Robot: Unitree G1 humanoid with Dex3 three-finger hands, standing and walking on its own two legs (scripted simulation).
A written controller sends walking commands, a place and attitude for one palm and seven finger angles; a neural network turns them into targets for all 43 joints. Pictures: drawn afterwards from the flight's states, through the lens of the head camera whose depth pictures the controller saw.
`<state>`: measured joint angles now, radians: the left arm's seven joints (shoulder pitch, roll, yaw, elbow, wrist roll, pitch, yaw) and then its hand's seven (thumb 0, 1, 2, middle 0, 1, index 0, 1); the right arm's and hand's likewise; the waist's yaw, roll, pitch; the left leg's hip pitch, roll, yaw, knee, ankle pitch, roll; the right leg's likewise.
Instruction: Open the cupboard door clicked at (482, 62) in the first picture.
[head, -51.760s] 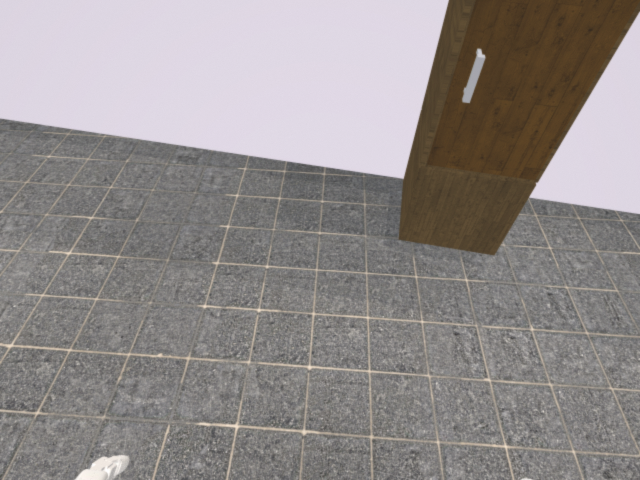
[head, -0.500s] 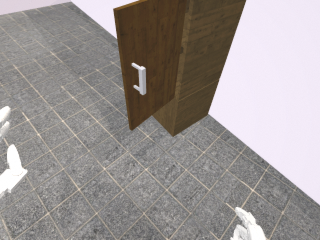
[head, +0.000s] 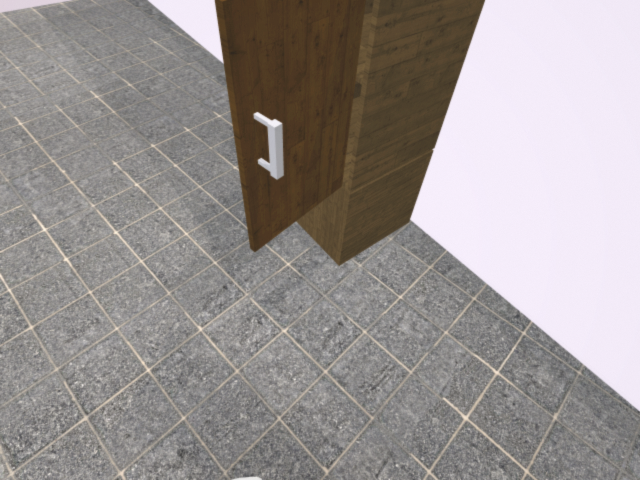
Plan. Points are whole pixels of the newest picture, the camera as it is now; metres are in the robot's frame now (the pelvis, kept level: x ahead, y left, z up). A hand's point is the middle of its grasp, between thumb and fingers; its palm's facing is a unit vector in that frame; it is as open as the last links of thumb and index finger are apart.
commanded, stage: let the arm hang, fingers relaxed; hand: left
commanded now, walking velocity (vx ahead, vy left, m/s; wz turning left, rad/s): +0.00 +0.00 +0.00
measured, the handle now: (268, 146) +0.70 +0.13 -0.01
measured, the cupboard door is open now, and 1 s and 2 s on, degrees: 100 100 100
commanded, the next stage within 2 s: look to check the result in 0.78 s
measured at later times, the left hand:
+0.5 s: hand out of the picture +0.02 +0.20 -0.16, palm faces +0.03 -0.96 -0.27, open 7.4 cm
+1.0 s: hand out of the picture +0.06 +0.18 -0.16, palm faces +0.01 -0.97 -0.25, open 7.4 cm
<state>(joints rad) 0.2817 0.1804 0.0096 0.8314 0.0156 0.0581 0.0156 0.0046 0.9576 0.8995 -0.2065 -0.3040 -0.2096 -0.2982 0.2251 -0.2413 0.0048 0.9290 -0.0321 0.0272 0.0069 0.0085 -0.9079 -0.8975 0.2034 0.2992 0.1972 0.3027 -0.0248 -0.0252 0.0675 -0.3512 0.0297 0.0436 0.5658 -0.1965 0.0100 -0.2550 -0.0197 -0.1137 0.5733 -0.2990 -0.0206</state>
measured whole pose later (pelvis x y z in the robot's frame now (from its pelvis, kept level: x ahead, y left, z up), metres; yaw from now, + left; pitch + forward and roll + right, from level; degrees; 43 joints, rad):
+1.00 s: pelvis +0.04 -0.02 +0.01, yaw +0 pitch -2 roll +0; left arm 0.20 0.20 0.03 1.14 0.01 -0.01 0.02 0.01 0.91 0.90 -0.20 -0.30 -0.21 -0.30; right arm 0.20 -0.20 -0.01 1.14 -0.02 0.01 -0.02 0.00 -0.91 -0.90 0.20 0.30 0.20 0.30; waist -0.01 0.02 0.07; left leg -0.19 0.04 0.05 0.38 -0.16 -0.02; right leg -0.10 0.01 -0.11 0.37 -0.25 -0.04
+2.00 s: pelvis +0.06 -0.03 +0.02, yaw -2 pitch -1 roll +0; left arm 0.15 0.27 0.02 1.12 0.00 -0.01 0.01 0.01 0.90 0.90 -0.20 -0.30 -0.21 -0.30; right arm 0.15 -0.27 -0.01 1.12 -0.02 0.01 -0.02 0.01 -0.91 -0.90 0.20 0.30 0.20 0.30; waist -0.01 0.02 0.06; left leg -0.13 0.06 0.06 0.34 -0.18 -0.04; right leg -0.03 0.03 -0.09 0.30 -0.25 -0.05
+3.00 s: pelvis +0.06 -0.02 +0.02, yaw -1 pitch -1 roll +0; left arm 0.14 0.28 0.02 1.13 0.01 -0.01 0.01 0.01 0.90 0.90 -0.20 -0.30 -0.21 -0.30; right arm 0.14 -0.28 0.00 1.13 -0.02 0.00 -0.02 0.01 -0.91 -0.90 0.21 0.30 0.20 0.30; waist -0.01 0.01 0.06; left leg -0.13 0.04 0.07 0.32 -0.17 -0.02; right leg -0.03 0.01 -0.09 0.29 -0.24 -0.03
